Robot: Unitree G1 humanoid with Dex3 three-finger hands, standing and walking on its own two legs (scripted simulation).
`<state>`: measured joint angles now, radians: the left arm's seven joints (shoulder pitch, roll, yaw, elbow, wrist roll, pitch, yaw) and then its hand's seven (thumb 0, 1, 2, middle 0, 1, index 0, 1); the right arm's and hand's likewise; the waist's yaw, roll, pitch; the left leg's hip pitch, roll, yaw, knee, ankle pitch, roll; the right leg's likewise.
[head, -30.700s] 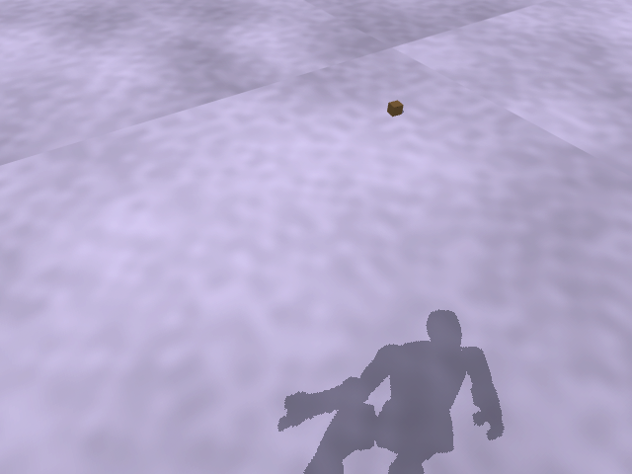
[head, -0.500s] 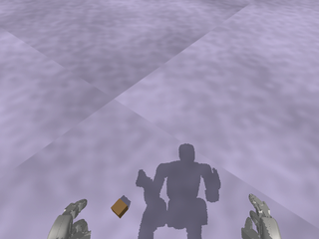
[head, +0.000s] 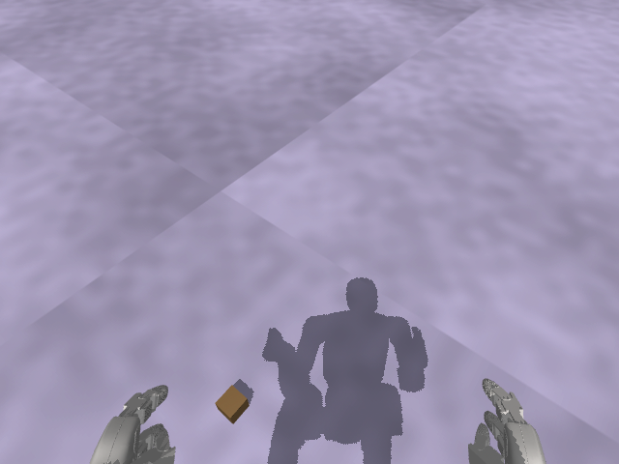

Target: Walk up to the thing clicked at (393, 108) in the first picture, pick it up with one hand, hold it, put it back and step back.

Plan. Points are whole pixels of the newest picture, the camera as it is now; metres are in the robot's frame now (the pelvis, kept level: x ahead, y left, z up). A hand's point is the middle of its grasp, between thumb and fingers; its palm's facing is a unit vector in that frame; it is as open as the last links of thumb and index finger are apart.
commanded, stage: home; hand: left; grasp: from above
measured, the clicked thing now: (232, 404) +0.41 +0.23 -0.68
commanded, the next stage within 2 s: stand in 0.32 s
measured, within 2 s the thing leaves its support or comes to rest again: neither
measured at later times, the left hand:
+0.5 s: hand out of the picture +0.16 +0.19 -0.07, palm faces +0.01 -0.96 -0.29, open 7.4 cm
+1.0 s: hand out of the picture +0.05 +0.24 -0.11, palm faces +0.02 -0.95 -0.31, open 7.4 cm
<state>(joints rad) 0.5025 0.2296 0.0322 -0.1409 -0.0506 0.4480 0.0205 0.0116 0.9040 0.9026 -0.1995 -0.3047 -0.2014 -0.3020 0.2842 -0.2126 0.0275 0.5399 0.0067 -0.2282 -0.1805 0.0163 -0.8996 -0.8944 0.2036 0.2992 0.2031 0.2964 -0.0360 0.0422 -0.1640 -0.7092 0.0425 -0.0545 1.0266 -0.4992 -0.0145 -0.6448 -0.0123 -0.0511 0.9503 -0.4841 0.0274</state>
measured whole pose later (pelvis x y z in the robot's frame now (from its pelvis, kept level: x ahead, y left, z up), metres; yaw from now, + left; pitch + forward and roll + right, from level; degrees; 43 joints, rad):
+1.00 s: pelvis -0.01 +0.01 +0.06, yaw -1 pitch -3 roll +0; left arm 0.22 0.29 0.03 0.99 0.03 0.02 0.03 0.01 0.90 0.90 -0.20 -0.30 -0.20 -0.30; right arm 0.18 -0.27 -0.04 1.01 -0.03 0.00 -0.02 0.01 -0.90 -0.89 0.20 0.30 0.20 0.30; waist 0.02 -0.01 0.06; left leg -0.22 0.00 0.01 0.55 -0.28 0.01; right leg -0.19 -0.05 0.00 0.52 -0.27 0.05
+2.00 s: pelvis -0.01 -0.01 +0.07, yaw -2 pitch -3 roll +0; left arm 0.12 0.31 0.02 1.14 0.02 -0.01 0.01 0.01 0.90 0.90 -0.20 -0.30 -0.20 -0.30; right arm 0.13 -0.31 -0.02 1.14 -0.02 0.00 -0.01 0.01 -0.90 -0.89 0.20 0.30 0.20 0.30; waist 0.00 0.01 0.06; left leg -0.12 0.04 0.01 0.35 -0.17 -0.03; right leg -0.11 -0.02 -0.01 0.35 -0.18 0.01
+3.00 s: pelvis -0.01 -0.02 +0.07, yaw -2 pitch -2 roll +0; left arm 0.11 0.34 0.03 1.10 0.00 -0.01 0.00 0.01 0.90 0.90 -0.20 -0.30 -0.20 -0.30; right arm 0.10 -0.34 -0.02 1.12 0.00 0.01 0.00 0.01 -0.90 -0.89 0.20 0.30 0.20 0.30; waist -0.01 0.01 0.07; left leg -0.15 0.05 0.02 0.38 -0.19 -0.04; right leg -0.15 0.00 0.00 0.38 -0.20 0.00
